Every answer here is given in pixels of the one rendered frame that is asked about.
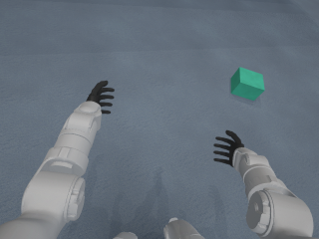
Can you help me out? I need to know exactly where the carton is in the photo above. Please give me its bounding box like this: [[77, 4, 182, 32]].
[[230, 67, 265, 101]]

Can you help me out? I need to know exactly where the robot left hand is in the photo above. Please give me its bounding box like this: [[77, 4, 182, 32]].
[[86, 81, 114, 115]]

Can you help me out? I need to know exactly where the left robot upper arm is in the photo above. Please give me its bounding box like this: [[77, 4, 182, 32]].
[[0, 170, 86, 239]]

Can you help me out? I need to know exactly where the right robot shin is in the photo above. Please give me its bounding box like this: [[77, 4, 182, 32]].
[[168, 217, 178, 223]]

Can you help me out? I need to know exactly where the right robot upper arm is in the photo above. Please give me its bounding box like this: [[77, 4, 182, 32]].
[[245, 190, 319, 239]]

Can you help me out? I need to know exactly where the left robot forearm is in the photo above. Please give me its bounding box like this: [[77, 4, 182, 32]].
[[21, 101, 102, 213]]

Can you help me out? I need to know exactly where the right robot forearm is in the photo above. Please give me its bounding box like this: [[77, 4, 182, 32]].
[[232, 147, 314, 236]]

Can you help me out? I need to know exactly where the robot right thigh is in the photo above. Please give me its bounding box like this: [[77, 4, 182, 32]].
[[163, 219, 204, 239]]

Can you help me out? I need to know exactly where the robot right hand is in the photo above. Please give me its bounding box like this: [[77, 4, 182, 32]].
[[213, 130, 244, 167]]

